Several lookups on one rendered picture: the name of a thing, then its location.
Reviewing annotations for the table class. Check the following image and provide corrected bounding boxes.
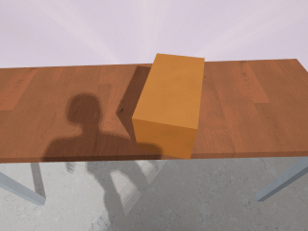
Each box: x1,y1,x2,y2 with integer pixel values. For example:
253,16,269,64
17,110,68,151
0,59,308,206

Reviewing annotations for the carton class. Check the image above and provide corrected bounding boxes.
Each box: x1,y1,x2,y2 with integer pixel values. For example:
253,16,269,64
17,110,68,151
132,53,205,160

